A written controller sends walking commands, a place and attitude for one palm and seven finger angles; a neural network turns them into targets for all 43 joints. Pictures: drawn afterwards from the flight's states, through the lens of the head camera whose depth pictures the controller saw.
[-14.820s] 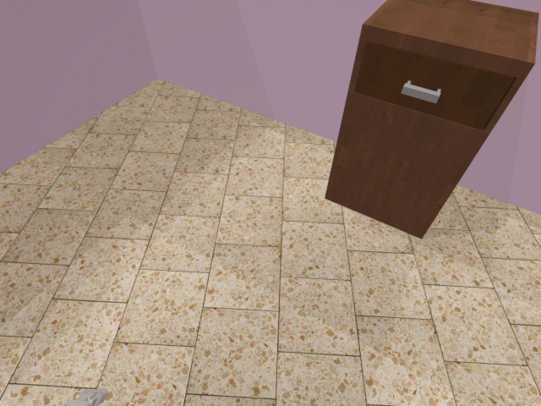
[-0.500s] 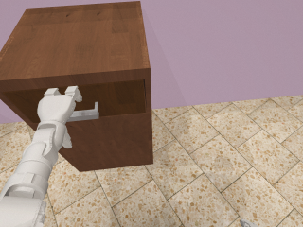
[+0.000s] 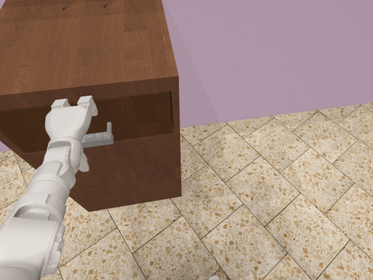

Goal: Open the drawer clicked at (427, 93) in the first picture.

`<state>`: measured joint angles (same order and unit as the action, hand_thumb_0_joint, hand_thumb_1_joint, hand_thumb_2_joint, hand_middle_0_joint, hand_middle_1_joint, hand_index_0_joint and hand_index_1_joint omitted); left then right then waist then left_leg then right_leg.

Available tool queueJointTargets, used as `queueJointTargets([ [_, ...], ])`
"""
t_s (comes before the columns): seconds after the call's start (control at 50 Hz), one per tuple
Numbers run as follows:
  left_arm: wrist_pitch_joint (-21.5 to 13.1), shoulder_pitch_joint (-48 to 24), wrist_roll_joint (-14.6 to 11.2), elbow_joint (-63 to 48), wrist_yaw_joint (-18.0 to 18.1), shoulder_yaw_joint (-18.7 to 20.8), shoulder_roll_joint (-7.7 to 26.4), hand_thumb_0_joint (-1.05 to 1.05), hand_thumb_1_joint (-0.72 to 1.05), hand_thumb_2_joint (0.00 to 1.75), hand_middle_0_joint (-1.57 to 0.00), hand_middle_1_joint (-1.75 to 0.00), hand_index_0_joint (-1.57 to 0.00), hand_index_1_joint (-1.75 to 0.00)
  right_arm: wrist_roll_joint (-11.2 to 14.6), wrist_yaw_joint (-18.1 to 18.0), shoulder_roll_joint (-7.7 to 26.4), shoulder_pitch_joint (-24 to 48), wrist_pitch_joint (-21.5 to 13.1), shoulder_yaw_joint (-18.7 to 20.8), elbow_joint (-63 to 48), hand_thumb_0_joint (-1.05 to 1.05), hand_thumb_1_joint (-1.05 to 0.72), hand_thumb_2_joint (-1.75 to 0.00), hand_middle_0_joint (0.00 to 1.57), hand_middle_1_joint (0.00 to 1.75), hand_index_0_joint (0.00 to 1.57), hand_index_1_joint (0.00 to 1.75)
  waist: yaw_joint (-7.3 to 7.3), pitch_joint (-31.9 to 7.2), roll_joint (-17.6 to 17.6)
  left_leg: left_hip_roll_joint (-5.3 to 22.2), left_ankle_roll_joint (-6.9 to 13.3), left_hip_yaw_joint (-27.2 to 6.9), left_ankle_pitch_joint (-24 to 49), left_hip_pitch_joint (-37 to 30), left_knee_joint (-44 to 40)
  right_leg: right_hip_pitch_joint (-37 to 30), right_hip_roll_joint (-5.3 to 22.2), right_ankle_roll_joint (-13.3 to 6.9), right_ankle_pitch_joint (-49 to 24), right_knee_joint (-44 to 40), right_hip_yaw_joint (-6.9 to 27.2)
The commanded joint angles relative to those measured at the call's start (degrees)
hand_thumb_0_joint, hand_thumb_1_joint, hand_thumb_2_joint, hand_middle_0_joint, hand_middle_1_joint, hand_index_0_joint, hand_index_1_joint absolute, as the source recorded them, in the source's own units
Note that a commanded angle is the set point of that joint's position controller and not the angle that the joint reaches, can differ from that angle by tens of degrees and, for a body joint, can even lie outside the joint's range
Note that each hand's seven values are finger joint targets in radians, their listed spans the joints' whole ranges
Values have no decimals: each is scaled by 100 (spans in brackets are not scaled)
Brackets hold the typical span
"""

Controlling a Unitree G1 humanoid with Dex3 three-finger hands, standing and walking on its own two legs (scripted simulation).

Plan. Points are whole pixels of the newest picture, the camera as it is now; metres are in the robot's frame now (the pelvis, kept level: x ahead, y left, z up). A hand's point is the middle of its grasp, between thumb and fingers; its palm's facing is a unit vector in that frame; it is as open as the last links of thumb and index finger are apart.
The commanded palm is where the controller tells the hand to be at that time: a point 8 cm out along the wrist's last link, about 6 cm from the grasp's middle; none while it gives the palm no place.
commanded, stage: move the hooked fingers above the handle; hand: left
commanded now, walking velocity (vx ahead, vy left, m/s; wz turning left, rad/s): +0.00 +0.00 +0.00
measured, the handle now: (91, 134) +0.48 +0.26 -0.04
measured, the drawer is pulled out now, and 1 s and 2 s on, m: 0.00 0.00 0.00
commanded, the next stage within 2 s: lower the fingers behind the handle in 1.28 s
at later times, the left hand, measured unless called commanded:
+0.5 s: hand (72, 137) +0.44 +0.27 +0.02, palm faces +0.00 -0.05 -1.00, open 13.8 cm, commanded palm +0.41 +0.26 +0.08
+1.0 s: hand (69, 144) +0.41 +0.27 +0.02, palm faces -0.02 -0.03 -1.00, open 13.8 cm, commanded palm +0.40 +0.26 +0.08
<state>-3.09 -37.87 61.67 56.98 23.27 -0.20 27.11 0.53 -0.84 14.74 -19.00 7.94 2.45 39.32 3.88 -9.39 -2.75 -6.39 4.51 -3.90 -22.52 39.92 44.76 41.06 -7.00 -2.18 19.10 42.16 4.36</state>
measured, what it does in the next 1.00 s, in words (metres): stands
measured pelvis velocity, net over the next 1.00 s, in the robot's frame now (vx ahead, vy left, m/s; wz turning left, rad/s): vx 0.00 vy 0.00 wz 0.02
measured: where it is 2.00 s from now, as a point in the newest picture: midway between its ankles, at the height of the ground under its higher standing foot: outside the picture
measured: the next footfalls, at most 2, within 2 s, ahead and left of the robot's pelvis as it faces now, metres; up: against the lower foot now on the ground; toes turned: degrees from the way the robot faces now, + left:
none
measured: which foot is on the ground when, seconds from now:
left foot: down 0.00-1.00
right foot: down 0.00-1.00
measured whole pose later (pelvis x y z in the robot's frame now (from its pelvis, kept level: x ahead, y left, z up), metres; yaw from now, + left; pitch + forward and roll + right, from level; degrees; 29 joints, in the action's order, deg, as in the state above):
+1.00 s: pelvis +0.00 +0.00 +0.00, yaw +1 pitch +16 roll -2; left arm -4.5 -32.0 61.1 50.4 20.4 -0.9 27.2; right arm 0.9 -1.7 14.0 -16.2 7.9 2.5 37.7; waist 1.7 -8.7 -2.4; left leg -6.5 4.4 -4.7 -22.2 36.2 43.1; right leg 37.1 -6.7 -2.4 19.0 40.3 3.6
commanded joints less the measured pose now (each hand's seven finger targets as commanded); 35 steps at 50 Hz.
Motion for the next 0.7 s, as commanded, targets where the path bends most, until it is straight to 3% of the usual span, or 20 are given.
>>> queueJointTargets([
  [0.0,205,-2157,-15,-789,126,547,1865,0,-50,30,-30,-120,-30,-120,-21,-85,905,-335,-104,257,-556,0,-90,-90,20,30,20,30,-78,-1974,70,391,-208,89,2219,-1046,-479,-1408,306,-104,-1513,-375,-227],
  [0.06,153,-2195,-26,-914,88,561,1895,0,-50,30,-30,-120,-30,-120,-22,-102,889,-280,-99,237,-618,0,-90,-90,20,30,20,30,-128,-2009,-118,390,-220,85,2170,-1073,-538,-1441,317,-132,-1434,-392,-226],
  [0.12,113,-1947,-17,-839,60,611,1927,0,-50,30,-30,-120,-30,-120,-19,-119,888,-270,-110,243,-648,0,-90,-90,20,30,20,30,-145,-1966,-20,403,-207,112,2161,-1100,-501,-1392,305,-112,-1419,-406,-218],
  [0.16,33,-2162,-25,-970,21,459,1793,0,-50,30,-30,-120,-30,-120,-18,-131,881,-263,-125,247,-678,0,-90,-90,20,30,20,30,-36,-1932,-51,419,-210,88,2126,-1108,-508,-1346,310,-114,-1400,-416,-228],
  [0.18,-28,-2062,-4,-1043,7,506,1820,0,-50,30,-30,-120,-30,-120,-11,-133,884,-306,-148,273,-676,0,-90,-90,20,30,20,30,-98,-2066,-84,430,-231,50,2269,-1250,-483,-1317,301,-114,-1436,-382,-233],
  [0.24,-140,-2178,-26,-1152,-11,342,1627,0,-50,30,-30,-120,-30,-120,-9,-137,886,-327,-191,299,-637,0,-90,-90,20,30,20,30,28,-1970,-117,471,-278,-21,2289,-1451,-429,-1017,285,-111,-1271,-401,-284],
  [0.26,-175,-2337,-76,-1165,-26,151,1389,0,-50,30,-30,-120,-30,-120,-17,-134,874,-323,-204,307,-620,0,-90,-90,20,30,20,30,146,-1883,-168,489,-296,-71,2347,-1536,-406,-843,285,-110,-1213,-412,-321],
  [0.32,-275,-2429,-75,-1323,11,226,1469,0,-50,30,-30,-120,-30,-120,-35,-112,889,-383,-226,336,-546,0,-90,-90,20,30,20,30,96,-2066,-298,497,-357,-132,2510,-1761,-335,-703,269,-121,-1174,-355,-351],
  [0.36,-310,-2702,-80,-1521,56,113,1304,0,-50,30,-30,-120,-30,-120,-75,-76,869,-385,-229,353,-494,0,-90,-90,20,30,20,30,130,-2221,-532,527,-420,-192,2907,-2001,-266,-564,257,-144,-1254,-290,-397],
  [0.38,-307,-2597,-54,-1551,103,269,1449,0,-50,30,-30,-120,-30,-120,-83,-56,876,-430,-222,368,-471,0,-90,-90,20,30,20,30,44,-2429,-517,542,-459,-242,3179,-2127,-227,-602,241,-137,-1338,-235,-404],
  [0.42,-204,-2441,-50,-1455,154,215,1298,0,-50,30,-30,-120,-30,-120,-102,-11,858,-383,-174,365,-447,0,-90,-90,20,30,20,30,34,-2362,-527,559,-507,-228,3490,-2171,-177,-555,221,-130,-1429,-217,-434],
  [0.46,-108,-2320,-67,-1467,176,324,1381,0,-50,30,-30,-120,-30,-120,-121,26,873,-354,-133,353,-443,0,-90,-90,20,30,20,30,-56,-2481,-582,571,-550,-240,3844,-2214,-173,-668,216,-149,-1580,-169,-449],
  [0.48,-35,-2127,-52,-1385,168,367,1418,0,-50,30,-30,-120,-30,-120,-96,34,866,-333,-105,341,-462,0,-90,-90,20,30,20,30,-96,-2411,-429,578,-546,-244,3842,-2158,-197,-756,209,-134,-1611,-185,-437],
  [0.5,19,-2186,-90,-1397,133,140,1160,0,-50,30,-30,-120,-30,-120,-89,35,854,-296,-85,335,-491,0,-90,-90,20,30,20,30,-6,-2263,-347,573,-511,-201,3738,-2096,-207,-772,212,-117,-1651,-242,-425],
  [0.56,63,-2265,-89,-1454,66,297,1402,0,-50,30,-30,-120,-30,-120,-74,-5,878,-256,-63,324,-516,0,-90,-90,20,30,20,30,-26,-2198,-186,551,-447,-165,3479,-1930,-308,-1027,246,-128,-1704,-307,-383],
  [0.6,42,-2202,-76,-1552,25,209,1286,0,-50,30,-30,-120,-30,-120,-61,-16,835,-248,-61,317,-555,0,-90,-90,20,30,20,30,-57,-2238,-257,555,-449,-162,3482,-2020,-335,-1051,245,-121,-1673,-311,-386],
  [0.64,19,-1830,-65,-1603,13,463,1525,0,-50,30,-30,-120,-30,-120,-66,-23,833,-204,-52,314,-592,0,-90,-90,20,30,20,30,-201,-2320,-240,553,-441,-123,3657,-2014,-343,-1234,255,-127,-1848,-308,-332],
  [0.66,-5,-1841,-117,-1711,-13,350,1392,0,-50,30,-30,-120,-30,-120,-68,-20,820,-178,-43,300,-616,0,-90,-90,20,30,20,30,-187,-2361,-308,547,-457,-129,3806,-2024,-359,-1309,262,-132,-1940,-299,-340],
  [0.68,-6,-1521,-107,-1656,-20,559,1558,0,-50,30,-30,-120,-30,-120,-60,-18,807,-186,-40,304,-620,0,-90,-90,20,30,20,30,-294,-2347,-187,550,-441,-111,3822,-1960,-375,-1416,264,-126,-1993,-297,-322],
])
